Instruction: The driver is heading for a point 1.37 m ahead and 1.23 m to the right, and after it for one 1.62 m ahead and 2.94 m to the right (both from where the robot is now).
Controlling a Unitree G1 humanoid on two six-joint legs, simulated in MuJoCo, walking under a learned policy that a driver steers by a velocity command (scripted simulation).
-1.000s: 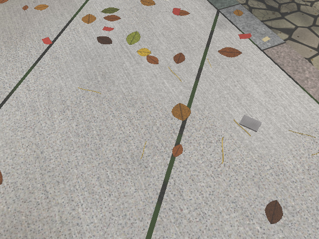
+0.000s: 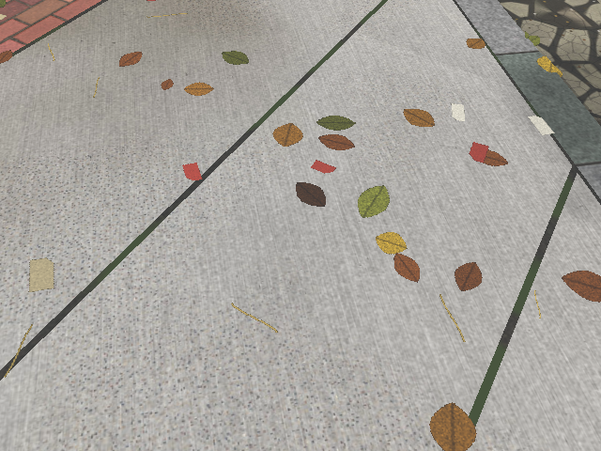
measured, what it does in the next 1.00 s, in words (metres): walks ahead, turning right: right foot, then left foot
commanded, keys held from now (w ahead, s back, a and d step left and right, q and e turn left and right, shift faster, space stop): w+e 1.00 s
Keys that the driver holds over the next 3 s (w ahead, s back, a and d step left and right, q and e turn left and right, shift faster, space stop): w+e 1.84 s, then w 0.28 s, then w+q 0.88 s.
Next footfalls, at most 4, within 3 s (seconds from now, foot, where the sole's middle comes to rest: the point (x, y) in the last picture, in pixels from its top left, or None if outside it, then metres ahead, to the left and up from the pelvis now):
0.38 right None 0.33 -0.18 -0.78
0.88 left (343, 377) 0.66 -0.09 -0.78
1.40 right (502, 366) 0.70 -0.48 -0.78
1.88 left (524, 261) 1.02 -0.61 -0.78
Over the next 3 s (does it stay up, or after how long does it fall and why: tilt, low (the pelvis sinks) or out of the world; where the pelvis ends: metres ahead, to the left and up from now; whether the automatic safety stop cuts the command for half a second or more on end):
stays up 1.12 -0.99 -0.01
